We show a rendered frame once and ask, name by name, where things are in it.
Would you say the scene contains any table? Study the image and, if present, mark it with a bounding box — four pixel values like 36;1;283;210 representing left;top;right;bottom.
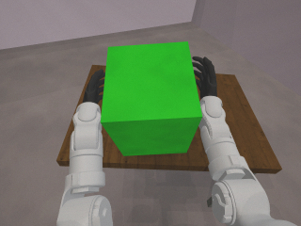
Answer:
56;65;282;208

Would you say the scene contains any robot right forearm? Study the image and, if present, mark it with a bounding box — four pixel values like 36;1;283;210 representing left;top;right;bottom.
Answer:
198;96;270;214

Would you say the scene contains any robot left forearm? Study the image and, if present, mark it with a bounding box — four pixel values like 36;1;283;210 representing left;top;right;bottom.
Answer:
56;102;105;226

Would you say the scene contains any right robot upper arm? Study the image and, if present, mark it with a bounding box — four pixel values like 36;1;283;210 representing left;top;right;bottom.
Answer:
212;179;297;226

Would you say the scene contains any left robot upper arm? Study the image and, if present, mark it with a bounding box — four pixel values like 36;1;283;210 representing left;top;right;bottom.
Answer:
57;195;113;226

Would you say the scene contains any robot left hand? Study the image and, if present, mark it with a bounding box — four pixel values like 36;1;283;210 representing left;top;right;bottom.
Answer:
83;69;105;104

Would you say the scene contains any robot right hand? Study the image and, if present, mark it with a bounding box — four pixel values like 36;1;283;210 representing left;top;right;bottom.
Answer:
192;56;217;99

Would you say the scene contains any carton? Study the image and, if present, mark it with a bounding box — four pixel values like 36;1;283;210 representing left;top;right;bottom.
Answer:
101;41;202;156

